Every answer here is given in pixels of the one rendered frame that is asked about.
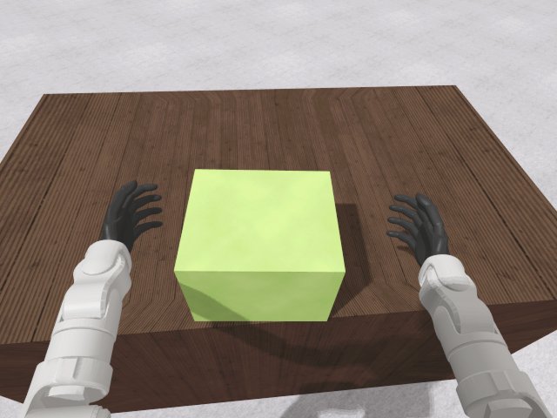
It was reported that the robot right forearm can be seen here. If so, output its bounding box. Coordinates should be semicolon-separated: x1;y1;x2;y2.
418;254;553;418

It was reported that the pedestal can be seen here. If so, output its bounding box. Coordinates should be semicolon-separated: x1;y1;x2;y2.
0;85;557;414

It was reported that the robot left forearm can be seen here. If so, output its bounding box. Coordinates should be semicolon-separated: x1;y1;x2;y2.
17;239;132;418

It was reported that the robot right hand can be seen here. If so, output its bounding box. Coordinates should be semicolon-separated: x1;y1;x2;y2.
386;192;450;267

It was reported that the robot left hand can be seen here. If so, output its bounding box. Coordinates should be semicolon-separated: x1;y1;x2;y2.
100;180;163;253

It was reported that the carton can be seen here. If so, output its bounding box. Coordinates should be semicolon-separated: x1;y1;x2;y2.
174;169;346;321

